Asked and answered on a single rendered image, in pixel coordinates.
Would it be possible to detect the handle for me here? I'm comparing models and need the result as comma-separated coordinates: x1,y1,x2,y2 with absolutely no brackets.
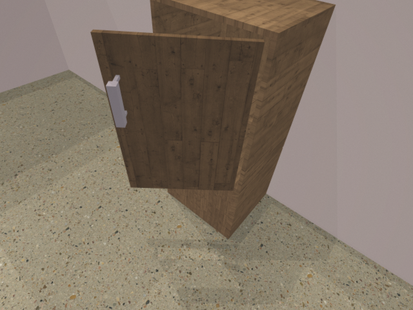
106,75,127,128

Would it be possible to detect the cupboard door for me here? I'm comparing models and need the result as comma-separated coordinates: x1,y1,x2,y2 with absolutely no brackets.
90,30,265,191

